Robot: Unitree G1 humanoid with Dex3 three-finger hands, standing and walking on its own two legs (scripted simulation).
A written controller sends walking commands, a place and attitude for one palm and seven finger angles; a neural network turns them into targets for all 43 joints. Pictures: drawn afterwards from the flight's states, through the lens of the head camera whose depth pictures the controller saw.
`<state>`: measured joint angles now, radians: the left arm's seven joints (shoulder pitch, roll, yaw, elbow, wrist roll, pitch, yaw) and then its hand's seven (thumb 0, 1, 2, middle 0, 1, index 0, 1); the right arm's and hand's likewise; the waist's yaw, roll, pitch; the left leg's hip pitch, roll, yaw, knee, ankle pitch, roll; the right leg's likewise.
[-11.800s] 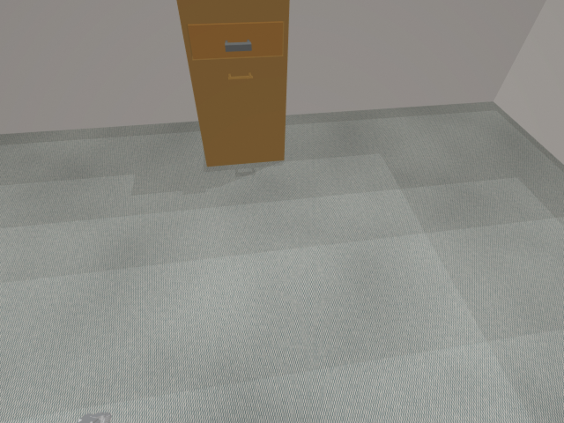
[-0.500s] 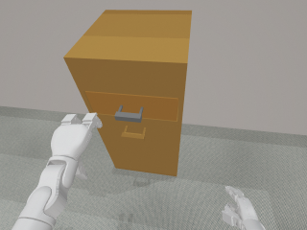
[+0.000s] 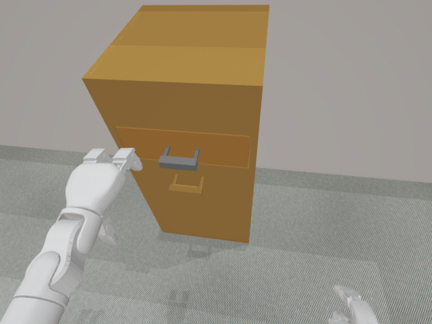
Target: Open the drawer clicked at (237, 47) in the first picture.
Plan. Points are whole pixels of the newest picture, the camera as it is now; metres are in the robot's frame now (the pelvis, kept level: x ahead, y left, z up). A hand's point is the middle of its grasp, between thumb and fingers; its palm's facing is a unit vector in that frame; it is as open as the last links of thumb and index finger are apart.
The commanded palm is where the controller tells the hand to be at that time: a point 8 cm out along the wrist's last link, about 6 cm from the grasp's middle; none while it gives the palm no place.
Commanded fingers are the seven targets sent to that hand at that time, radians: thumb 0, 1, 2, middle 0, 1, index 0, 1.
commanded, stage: raise the hand with hooked fingers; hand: left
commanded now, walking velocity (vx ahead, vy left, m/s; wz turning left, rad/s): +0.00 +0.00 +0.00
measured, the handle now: (180, 156) +0.55 +0.19 -0.10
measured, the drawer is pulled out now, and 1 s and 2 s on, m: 0.00 0.00 0.00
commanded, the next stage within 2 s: move the hooked fingers above the handle in 0.04 s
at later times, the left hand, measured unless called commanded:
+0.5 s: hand (131, 186) +0.35 +0.22 +0.05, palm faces -0.01 -0.06 -1.00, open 13.8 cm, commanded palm +0.33 +0.23 +0.10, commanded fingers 0.00 -0.50 0.30 -0.30 -1.20 -0.30 -1.20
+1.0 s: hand (149, 170) +0.41 +0.21 +0.01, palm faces -0.03 -0.03 -1.00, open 13.8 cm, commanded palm +0.39 +0.22 +0.06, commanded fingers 0.00 -0.50 0.30 -0.30 -1.20 -0.30 -1.20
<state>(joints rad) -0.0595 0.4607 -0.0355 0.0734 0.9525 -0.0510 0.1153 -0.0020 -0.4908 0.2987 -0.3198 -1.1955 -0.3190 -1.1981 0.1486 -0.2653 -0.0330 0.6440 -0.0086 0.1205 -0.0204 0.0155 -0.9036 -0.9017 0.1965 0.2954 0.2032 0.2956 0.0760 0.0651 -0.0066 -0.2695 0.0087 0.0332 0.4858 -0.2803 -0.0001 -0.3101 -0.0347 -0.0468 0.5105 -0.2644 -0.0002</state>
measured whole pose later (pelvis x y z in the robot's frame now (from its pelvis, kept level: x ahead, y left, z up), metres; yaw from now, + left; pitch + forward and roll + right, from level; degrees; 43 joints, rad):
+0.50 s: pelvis -0.01 +0.00 -0.01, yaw +0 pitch +6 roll +0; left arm -0.32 0.43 -0.11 0.40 1.01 -0.07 0.15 0.00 -0.49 0.30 -0.32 -1.20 -0.32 -1.20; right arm 0.15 -0.23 -0.02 0.66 0.00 0.10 -0.04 0.01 -0.90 -0.90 0.20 0.30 0.21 0.30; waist 0.05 0.04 -0.03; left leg -0.36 0.01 0.02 0.55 -0.29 0.00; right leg -0.40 -0.04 -0.05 0.57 -0.28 0.00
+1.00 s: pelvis -0.01 +0.00 -0.02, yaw -1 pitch +12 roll +0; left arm -0.55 0.42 -0.05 0.80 1.08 -0.07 0.31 0.00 -0.49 0.30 -0.32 -1.20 -0.32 -1.20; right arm 0.28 -0.25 -0.07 0.71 0.00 0.12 -0.03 0.01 -0.90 -0.90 0.20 0.30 0.20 0.30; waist -0.04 0.04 -0.09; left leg -0.54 0.02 0.05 0.66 -0.34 0.00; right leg -0.58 -0.03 -0.03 0.67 -0.30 0.00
